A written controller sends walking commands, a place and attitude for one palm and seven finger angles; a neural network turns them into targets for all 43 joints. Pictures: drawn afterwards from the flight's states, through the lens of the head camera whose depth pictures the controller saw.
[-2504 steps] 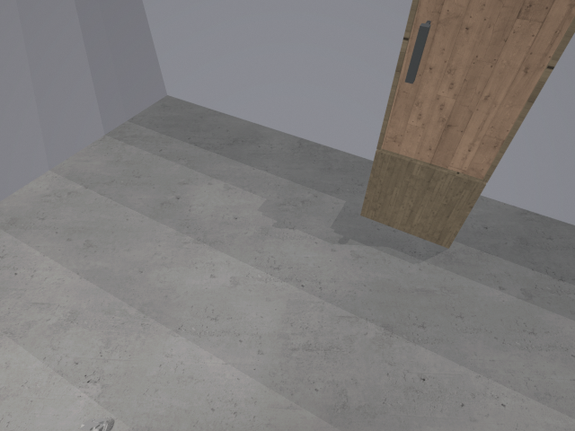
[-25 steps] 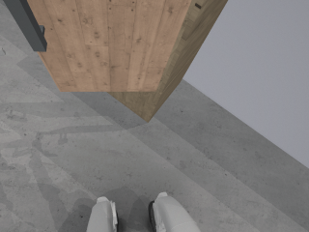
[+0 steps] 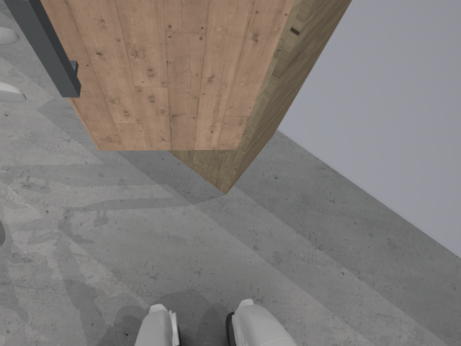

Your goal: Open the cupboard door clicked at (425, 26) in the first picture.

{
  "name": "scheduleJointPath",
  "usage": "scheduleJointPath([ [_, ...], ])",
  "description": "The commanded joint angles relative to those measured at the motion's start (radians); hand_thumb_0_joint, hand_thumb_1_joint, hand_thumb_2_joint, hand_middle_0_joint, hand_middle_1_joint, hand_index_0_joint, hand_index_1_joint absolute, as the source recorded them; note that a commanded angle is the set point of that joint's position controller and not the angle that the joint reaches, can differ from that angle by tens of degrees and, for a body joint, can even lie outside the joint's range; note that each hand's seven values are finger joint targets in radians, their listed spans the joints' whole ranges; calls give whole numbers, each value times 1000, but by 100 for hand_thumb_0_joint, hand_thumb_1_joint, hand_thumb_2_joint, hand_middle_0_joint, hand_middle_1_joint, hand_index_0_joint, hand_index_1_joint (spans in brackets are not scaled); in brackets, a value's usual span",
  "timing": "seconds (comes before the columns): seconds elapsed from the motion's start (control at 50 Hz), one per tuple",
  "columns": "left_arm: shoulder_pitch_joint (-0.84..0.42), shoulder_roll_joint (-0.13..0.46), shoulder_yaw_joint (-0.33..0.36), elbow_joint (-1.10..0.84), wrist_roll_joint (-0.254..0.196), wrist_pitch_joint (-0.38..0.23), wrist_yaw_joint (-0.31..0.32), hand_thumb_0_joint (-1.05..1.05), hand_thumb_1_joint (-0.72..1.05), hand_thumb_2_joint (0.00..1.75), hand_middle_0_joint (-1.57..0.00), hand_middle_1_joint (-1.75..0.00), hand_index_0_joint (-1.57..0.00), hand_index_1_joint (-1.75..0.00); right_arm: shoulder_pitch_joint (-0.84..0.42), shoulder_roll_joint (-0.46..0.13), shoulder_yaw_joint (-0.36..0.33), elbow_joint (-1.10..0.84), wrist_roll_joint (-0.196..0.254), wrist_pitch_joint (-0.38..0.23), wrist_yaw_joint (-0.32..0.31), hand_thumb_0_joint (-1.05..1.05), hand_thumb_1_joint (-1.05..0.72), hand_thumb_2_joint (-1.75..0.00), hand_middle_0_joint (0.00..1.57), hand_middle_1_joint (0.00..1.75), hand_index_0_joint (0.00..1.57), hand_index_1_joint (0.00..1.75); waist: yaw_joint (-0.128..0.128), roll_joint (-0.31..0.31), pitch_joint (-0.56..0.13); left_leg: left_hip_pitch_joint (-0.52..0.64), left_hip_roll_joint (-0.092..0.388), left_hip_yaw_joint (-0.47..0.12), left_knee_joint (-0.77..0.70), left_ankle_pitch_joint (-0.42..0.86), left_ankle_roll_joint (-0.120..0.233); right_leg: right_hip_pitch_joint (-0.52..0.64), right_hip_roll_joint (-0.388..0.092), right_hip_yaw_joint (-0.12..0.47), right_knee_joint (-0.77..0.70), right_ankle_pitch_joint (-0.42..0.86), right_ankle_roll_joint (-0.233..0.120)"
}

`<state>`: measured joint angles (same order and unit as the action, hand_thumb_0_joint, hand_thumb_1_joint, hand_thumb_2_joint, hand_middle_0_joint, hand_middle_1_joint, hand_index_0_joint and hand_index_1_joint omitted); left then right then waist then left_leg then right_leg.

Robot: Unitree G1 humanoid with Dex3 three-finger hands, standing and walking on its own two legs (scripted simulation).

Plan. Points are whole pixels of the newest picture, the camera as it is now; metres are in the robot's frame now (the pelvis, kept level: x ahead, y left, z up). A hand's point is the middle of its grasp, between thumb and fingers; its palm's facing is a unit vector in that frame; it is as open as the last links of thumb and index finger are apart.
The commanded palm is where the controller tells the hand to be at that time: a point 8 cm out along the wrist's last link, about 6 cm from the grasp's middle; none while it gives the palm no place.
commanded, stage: move the hooked fingers beside the handle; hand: left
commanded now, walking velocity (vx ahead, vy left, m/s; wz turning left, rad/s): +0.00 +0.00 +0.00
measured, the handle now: (52, 39) +0.56 +0.20 +0.11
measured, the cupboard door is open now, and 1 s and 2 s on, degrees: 41 41 41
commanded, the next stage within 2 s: slide the fingers in behind the handle in 0.04 s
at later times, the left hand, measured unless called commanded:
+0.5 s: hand (20, 60) +0.52 +0.23 +0.12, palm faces -0.04 -1.00 -0.01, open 14.0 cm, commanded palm +0.51 +0.27 +0.10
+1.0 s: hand (39, 60) +0.52 +0.21 +0.12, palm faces -0.04 -1.00 -0.01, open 13.9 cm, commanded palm +0.51 +0.24 +0.10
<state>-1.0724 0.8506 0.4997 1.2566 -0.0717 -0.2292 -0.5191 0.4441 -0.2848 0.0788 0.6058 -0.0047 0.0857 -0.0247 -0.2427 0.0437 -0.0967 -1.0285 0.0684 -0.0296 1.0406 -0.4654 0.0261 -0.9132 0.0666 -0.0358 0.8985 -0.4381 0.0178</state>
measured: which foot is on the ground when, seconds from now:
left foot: down 0.00-1.00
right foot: down 0.00-1.00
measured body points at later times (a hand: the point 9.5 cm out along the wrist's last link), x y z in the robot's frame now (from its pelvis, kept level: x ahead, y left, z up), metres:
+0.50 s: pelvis -0.01 -0.01 +0.00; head +0.13 +0.02 +0.43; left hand +0.51 +0.28 +0.12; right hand -0.02 -0.28 -0.10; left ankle +0.00 +0.09 -0.67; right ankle -0.02 -0.14 -0.67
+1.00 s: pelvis -0.01 -0.02 +0.00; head +0.13 +0.01 +0.43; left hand +0.51 +0.26 +0.12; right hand -0.04 -0.29 -0.10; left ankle +0.00 +0.09 -0.67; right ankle -0.02 -0.14 -0.67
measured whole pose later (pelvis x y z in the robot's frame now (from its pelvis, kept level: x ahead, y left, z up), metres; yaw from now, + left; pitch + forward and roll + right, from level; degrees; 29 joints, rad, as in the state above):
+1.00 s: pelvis -0.01 -0.02 +0.00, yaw +1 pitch +23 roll -4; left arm -1.06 0.70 0.41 1.27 -0.09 -0.28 -0.40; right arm 0.44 -0.29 0.06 0.65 0.00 0.05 -0.02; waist -0.22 0.05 -0.10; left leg -0.98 0.06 -0.04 1.01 -0.43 0.00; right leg -0.88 0.06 -0.04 0.92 -0.43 -0.01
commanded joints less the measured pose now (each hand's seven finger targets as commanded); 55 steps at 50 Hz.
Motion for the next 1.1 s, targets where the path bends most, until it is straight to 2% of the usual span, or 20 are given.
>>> scheduleJointPath([
  [0.0,-383,271,28,-227,-38,-70,4,0,-50,30,-30,-120,-30,-120,205,-212,-79,-21,-4,3,-15,0,-90,-90,20,30,20,30,19,246,-502,612,-16,-50,-72,642,-3,70,34,-30,-71,420,-33],
  [0.08,-374,283,32,-232,-38,-85,8,0,-50,30,-30,-120,-30,-120,191,-214,-80,-24,0,4,-17,0,-90,-90,20,30,20,30,28,232,-499,598,-20,-46,-82,603,-5,95,31,-25,-73,410,-32],
  [0.1,-413,240,-3,-259,-42,-97,8,0,-50,30,-30,-120,-30,-120,191,-209,-80,-19,-1,1,-17,0,-90,-90,20,30,20,30,14,257,-505,630,-19,-50,-78,622,-5,68,31,-24,-70,404,-35],
  [0.18,-403,205,-28,-177,-49,-87,7,0,-50,30,-30,-120,-30,-120,178,-211,-77,-13,5,-3,-22,0,-90,-90,20,30,20,30,-2,184,-437,562,-20,-46,-87,506,2,64,27,-23,-83,349,-31],
  [0.22,-430,193,-36,-216,-51,-96,12,0,-50,30,-30,-120,-30,-120,179,-211,-79,-12,2,-8,-24,0,-90,-90,20,30,20,30,5,230,-481,611,-20,-54,-90,547,-4,57,23,-24,-78,359,-34],
  [0.26,-422,155,-61,-193,-50,-91,20,0,-50,30,-30,-120,-30,-120,175,-207,-79,-9,3,-11,-23,0,-90,-90,20,30,20,30,-2,211,-462,597,-20,-53,-87,523,-3,43,22,-23,-80,343,-33],
  [0.32,-439,183,-31,-204,-49,-99,38,0,-50,30,-30,-120,-30,-120,176,-207,-78,-8,1,-18,-22,0,-90,-90,20,30,20,30,10,207,-490,587,-22,-52,-89,508,-1,68,20,-19,-76,339,-33],
  [0.4,-460,155,-51,-214,-38,-109,68,0,-50,30,-30,-120,-30,-120,176,-199,-76,-10,0,-23,-20,0,-90,-90,20,30,20,30,6,212,-468,572,-24,-51,-93,486,1,65,18,-19,-72,324,-36],
  [0.46,-477,186,-34,-190,-26,-106,87,0,-50,30,-30,-120,-30,-120,174,-202,-75,-9,1,-26,-21,0,-90,-90,20,30,20,30,0,177,-467,517,-26,-39,-90,432,7,98,15,-5,-79,319,-28],
  [0.52,-487,146,-64,-213,-17,-121,97,0,-50,30,-30,-120,-30,-120,180,-199,-79,1,-1,-32,-18,0,-90,-90,20,30,20,30,0,214,-497,564,-25,-48,-93,449,2,73,15,-8,-77,312,-32],
  [0.56,-490,113,-83,-200,-22,-117,96,0,-50,30,-30,-120,-30,-120,182,-199,-80,7,0,-35,-17,0,-90,-90,20,30,20,30,-10,190,-477,557,-24,-50,-97,431,3,68,17,-12,-83,297,-31],
  [0.62,-480,129,-58,-184,-35,-111,90,0,-50,30,-30,-120,-30,-120,187,-200,-81,13,-1,-39,-19,0,-90,-90,20,30,20,30,-6,168,-500,530,-28,-38,-91,425,10,104,17,-3,-85,318,-29],
  [0.68,-495,130,-69,-179,-26,-103,98,0,-50,30,-30,-120,-30,-120,186,-198,-79,14,0,-42,-20,0,-90,-90,20,30,20,30,-11,169,-452,488,-29,-31,-97,383,13,102,15,1,-93,296,-27],
  [0.72,-509,108,-85,-215,-23,-119,104,0,-50,30,-30,-120,-30,-120,192,-193,-82,20,-3,-46,-17,0,-90,-90,20,30,20,30,-6,218,-501,545,-29,-39,-97,429,7,91,14,-2,-85,314,-32],
  [0.8,-470,86,-81,-193,-41,-115,100,0,-50,30,-30,-120,-30,-120,196,-193,-83,21,-2,-48,-15,0,-90,-90,20,30,20,30,-8,151,-472,510,-32,-32,-100,418,14,121,17,-1,-92,327,-31],
  [0.86,-464,106,-64,-200,-34,-114,107,0,-50,30,-30,-120,-30,-120,194,-196,-87,20,-3,-47,-13,0,-90,-90,20,30,20,30,1,166,-474,514,-31,-29,-102,414,11,121,16,0,-94,325,-29],
  [0.92,-456,89,-65,-220,-34,-123,118,0,-50,30,-30,-120,-30,-120,195,-193,-91,23,-4,-48,-10,0,-90,-90,20,30,20,30,5,173,-499,542,-31,-31,-98,448,9,121,16,0,-89,348,-30],
  [0.98,-439,60,-86,-194,-36,-112,122,0,-50,30,-30,-120,-30,-120,184,-192,-88,18,-3,-47,-8,0,-90,-90,20,30,20,30,2,153,-445,511,-33,-28,-109,409,10,119,16,-3,-96,322,-30],
  [1.02,-473,69,-79,-232,-33,-125,133,0,-50,30,-30,-120,-30,-120,188,-193,-91,22,-6,-49,-9,0,-90,-90,20,30,20,30,4,190,-485,551,-31,-34,-106,438,7,107,14,-2,-89,332,-31],
  [1.08,-454,24,-101,-235,-33,-125,137,0,-50,30,-30,-120,-30,-120,185,-189,-95,22,-7,-50,-3,0,-90,-90,20,30,20,30,1,175,-480,569,-31,-35,-105,459,4,103,14,-9,-89,345,-31],
])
